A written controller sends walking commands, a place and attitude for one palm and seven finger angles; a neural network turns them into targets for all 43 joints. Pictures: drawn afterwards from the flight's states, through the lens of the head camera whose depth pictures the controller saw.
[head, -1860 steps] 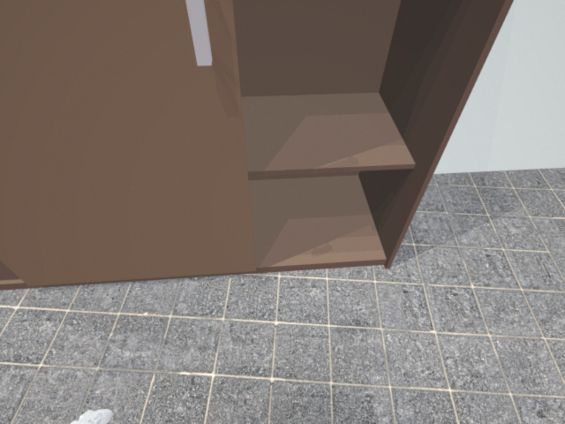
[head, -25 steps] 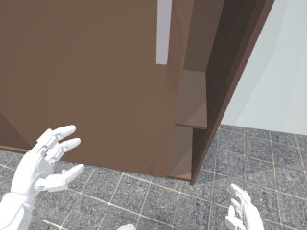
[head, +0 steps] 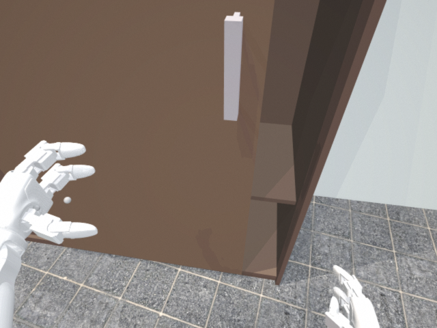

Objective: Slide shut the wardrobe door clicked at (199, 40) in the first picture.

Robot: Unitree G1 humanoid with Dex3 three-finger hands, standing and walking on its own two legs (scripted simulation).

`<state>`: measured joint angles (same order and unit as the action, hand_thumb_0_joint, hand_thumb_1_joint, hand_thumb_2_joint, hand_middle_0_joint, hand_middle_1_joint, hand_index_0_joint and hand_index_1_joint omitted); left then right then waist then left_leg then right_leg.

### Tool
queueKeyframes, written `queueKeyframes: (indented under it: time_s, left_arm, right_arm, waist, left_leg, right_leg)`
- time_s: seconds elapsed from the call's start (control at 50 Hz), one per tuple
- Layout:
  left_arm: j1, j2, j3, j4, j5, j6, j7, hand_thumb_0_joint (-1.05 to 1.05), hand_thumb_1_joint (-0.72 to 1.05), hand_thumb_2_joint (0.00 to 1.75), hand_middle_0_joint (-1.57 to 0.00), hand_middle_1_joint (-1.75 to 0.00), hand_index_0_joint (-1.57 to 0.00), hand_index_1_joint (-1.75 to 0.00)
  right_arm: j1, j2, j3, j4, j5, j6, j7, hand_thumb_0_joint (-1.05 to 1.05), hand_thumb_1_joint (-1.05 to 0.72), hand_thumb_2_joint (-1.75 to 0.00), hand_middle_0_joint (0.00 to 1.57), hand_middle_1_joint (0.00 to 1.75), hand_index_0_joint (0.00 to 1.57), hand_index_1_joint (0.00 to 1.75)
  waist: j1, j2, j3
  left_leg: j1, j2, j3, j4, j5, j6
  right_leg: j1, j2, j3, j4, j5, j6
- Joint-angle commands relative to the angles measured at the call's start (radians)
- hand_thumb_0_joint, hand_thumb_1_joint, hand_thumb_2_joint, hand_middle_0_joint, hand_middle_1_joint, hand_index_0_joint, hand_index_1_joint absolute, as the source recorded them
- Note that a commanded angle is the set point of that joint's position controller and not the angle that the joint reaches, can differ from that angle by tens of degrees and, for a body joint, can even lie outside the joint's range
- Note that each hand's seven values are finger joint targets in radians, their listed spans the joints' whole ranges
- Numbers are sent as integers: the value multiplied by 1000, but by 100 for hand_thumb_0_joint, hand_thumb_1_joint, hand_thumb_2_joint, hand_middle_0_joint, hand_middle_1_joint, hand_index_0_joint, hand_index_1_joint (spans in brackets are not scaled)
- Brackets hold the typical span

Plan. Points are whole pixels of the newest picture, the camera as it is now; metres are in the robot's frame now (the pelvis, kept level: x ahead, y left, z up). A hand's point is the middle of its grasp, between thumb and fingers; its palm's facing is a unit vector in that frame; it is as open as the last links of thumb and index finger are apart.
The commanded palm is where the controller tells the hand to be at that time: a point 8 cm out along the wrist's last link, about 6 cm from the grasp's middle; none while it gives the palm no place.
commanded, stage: raise the hand with hooked fingers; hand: left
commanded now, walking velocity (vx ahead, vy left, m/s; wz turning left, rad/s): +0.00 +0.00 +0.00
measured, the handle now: (233, 68) +0.51 +0.03 +0.26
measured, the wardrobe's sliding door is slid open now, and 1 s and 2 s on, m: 0.15 0.15 0.15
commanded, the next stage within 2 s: move the hooked fingers beside the handle in 0.96 s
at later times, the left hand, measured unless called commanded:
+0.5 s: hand (39, 126) +0.28 +0.28 +0.27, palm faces +0.06 -0.99 -0.16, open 14.0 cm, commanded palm +0.24 +0.32 +0.28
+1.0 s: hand (50, 123) +0.30 +0.27 +0.27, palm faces +0.06 -0.99 -0.15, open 14.0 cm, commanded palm +0.26 +0.32 +0.28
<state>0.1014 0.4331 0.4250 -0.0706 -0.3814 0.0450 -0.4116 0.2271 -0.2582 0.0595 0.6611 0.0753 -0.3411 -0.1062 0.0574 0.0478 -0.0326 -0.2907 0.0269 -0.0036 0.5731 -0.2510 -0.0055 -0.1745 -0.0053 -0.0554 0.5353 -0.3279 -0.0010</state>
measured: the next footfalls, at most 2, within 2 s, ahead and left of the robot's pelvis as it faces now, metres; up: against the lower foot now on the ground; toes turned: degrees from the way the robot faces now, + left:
none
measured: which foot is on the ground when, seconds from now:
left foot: down 0.00-1.00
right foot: down 0.00-1.00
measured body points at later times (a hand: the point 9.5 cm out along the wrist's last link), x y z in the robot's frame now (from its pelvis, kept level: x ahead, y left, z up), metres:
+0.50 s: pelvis +0.01 -0.01 +0.01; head -0.02 -0.03 +0.46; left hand +0.27 +0.33 +0.28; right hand +0.22 -0.22 -0.06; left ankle +0.04 +0.12 -0.73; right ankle -0.02 -0.12 -0.73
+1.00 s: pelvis +0.02 -0.01 +0.01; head -0.01 -0.04 +0.46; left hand +0.29 +0.33 +0.28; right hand +0.23 -0.22 -0.06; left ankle +0.04 +0.12 -0.73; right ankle -0.02 -0.12 -0.73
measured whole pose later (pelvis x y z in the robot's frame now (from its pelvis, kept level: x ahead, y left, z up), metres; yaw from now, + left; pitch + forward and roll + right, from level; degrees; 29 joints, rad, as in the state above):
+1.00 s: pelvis +0.02 -0.01 +0.01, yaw +0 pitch -2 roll +0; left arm -0.27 0.58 0.53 0.02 -0.34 0.43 -0.48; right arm 0.16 -0.27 0.09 0.64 0.11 -0.17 -0.08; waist 0.07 0.07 -0.04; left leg -0.20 0.01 0.00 0.46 -0.22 -0.01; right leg -0.09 -0.02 -0.05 0.44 -0.31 0.00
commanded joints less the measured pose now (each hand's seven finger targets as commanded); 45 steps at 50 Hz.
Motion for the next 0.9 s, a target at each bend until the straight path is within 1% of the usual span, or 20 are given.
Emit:
queueKeyframes:
  time_s: [0.0,0.04,0.1,0.16,0.2,0.3,0.36,0.38,0.4,0.44,0.48,0.54,0.62,0.66,0.7,0.76,0.78,0.8,0.84,0.88]
  left_arm:
    - [-301,269,122,-190,-26,4,-17,0,-45,32,-30,-117,-30,-117]
    - [-339,300,147,-195,-24,35,-24,0,-50,30,-30,-120,-30,-120]
    - [-398,314,146,-184,-19,78,-29,0,-50,30,-30,-120,-30,-120]
    - [-461,355,175,-178,-19,113,-37,0,-50,30,-30,-120,-30,-120]
    - [-495,373,183,-159,-20,140,-45,0,-50,30,-30,-120,-30,-120]
    - [-599,418,188,-94,-9,207,-63,0,-50,30,-30,-120,-30,-120]
    - [-671,455,202,-96,-1,234,-75,0,-50,30,-30,-120,-30,-120]
    - [-677,466,203,-87,-1,243,-78,0,-50,30,-30,-120,-30,-120]
    - [-715,471,204,-103,2,249,-81,0,-50,30,-30,-120,-30,-120]
    - [-749,496,220,-89,7,264,-86,0,-50,30,-30,-120,-30,-120]
    - [-667,459,204,-3,2,288,-98,0,-50,30,-30,-120,-30,-120]
    - [-632,439,184,49,6,321,-108,0,-50,30,-30,-120,-30,-120]
    - [-701,478,209,-80,5,316,-100,0,-50,30,-30,-120,-30,-120]
    - [-709,481,227,-136,2,291,-85,0,-50,30,-30,-120,-30,-120]
    - [-714,493,247,-175,1,272,-70,0,-50,30,-30,-120,-30,-120]
    - [-704,482,242,-141,12,282,-56,0,-50,30,-30,-120,-30,-120]
    - [-682,474,235,-117,10,289,-53,0,-50,30,-30,-120,-30,-120]
    - [-684,473,235,-90,10,301,-54,0,-50,30,-30,-120,-30,-120]
    - [-702,463,214,-96,19,318,-58,0,-50,30,-30,-120,-30,-120]
    - [-687,446,191,-93,18,323,-61,0,-50,30,-30,-120,-30,-120]
  right_arm:
    - [-132,-112,-28,-160,10,-44,-8,0,-90,-90,20,30,20,30]
    - [-144,-111,-27,-164,12,-34,-7,0,-90,-90,20,30,20,30]
    - [-158,-106,-18,-163,16,-13,-2,0,-90,-90,20,30,20,30]
    - [-175,-108,-16,-169,18,-1,-2,0,-90,-90,20,30,20,30]
    - [-181,-108,-12,-167,22,13,2,0,-90,-90,20,30,20,30]
    - [-201,-115,-6,-169,30,39,5,0,-90,-90,20,30,20,30]
    - [-218,-118,-8,-178,33,45,5,0,-90,-90,20,30,20,30]
    - [-220,-113,-2,-178,32,53,8,0,-90,-90,20,30,20,30]
    - [-225,-117,-3,-179,35,54,10,0,-90,-90,20,30,20,30]
    - [-230,-120,-6,-181,35,58,10,0,-90,-90,20,30,20,30]
    - [-216,-120,-7,-180,35,73,18,0,-90,-90,20,30,20,30]
    - [-220,-136,-14,-186,42,94,25,0,-90,-90,20,30,20,30]
    - [-241,-127,-16,-216,42,103,27,0,-90,-90,20,30,20,30]
    - [-242,-119,-15,-220,37,97,23,0,-90,-90,20,30,20,30]
    - [-238,-114,-13,-213,34,97,22,0,-90,-90,20,30,20,30]
    - [-232,-114,-13,-202,33,96,15,0,-90,-90,20,30,20,30]
    - [-222,-113,-12,-193,30,103,15,0,-90,-90,20,30,20,30]
    - [-226,-120,-13,-190,32,103,15,0,-90,-90,20,30,20,30]
    - [-232,-120,-15,-195,34,104,12,0,-90,-90,20,30,20,30]
    - [-227,-116,-12,-192,34,113,12,0,-90,-90,20,30,20,30]
  waist:
    - [-3,59,-91]
    - [0,41,-123]
    - [-2,84,-110]
    - [-1,31,-140]
    - [1,58,-134]
    - [2,50,-126]
    - [1,35,-177]
    - [13,44,-159]
    - [6,77,-173]
    - [7,59,-199]
    - [16,10,-163]
    - [8,-29,-142]
    - [12,30,-198]
    - [9,24,-235]
    - [12,72,-230]
    - [9,91,-207]
    - [13,53,-176]
    - [9,56,-158]
    - [5,84,-176]
    - [5,47,-174]
  left_leg:
    - [164,-21,-29,-124,93,31]
    - [186,-23,-26,-124,116,33]
    - [196,-26,-25,-134,122,30]
    - [217,-27,-28,-138,137,34]
    - [223,-33,-24,-137,149,34]
    - [224,-39,-26,-147,145,35]
    - [253,-40,-28,-141,170,39]
    - [244,-42,-29,-142,174,38]
    - [258,-43,-25,-143,184,38]
    - [272,-43,-24,-142,199,40]
    - [248,-44,-23,-138,215,40]
    - [226,-43,-19,-138,200,39]
    - [271,-47,-16,-132,219,41]
    - [293,-45,-13,-128,247,42]
    - [301,-45,-11,-131,263,41]
    - [299,-41,-10,-138,253,38]
    - [276,-38,-14,-142,248,37]
    - [266,-40,-12,-144,225,38]
    - [281,-39,-11,-143,233,38]
    - [273,-39,-12,-140,240,37]
  right_leg:
    - [-79,27,-9,-131,170,-3]
    - [-65,25,-10,-132,196,-2]
    - [-61,24,-11,-144,199,-6]
    - [-49,22,-13,-149,214,-4]
    - [-43,20,-5,-161,234,-5]
    - [-43,15,-2,-177,232,-5]
    - [-30,11,-2,-167,258,-5]
    - [-21,10,4,-176,258,-9]
    - [-22,9,3,-173,273,-10]
    - [-15,9,-2,-165,289,-9]
    - [-9,10,0,-171,318,-8]
    - [-43,10,-6,-162,310,2]
    - [-30,11,2,-159,317,-4]
    - [-11,12,-4,-150,341,-5]
    - [-6,15,-4,-153,350,-10]
    - [-22,14,-11,-152,336,-9]
    - [-15,14,-13,-162,326,-11]
    - [-31,13,-9,-167,317,-7]
    - [-32,11,-8,-160,321,-7]
    - [-21,10,-7,-166,327,-7]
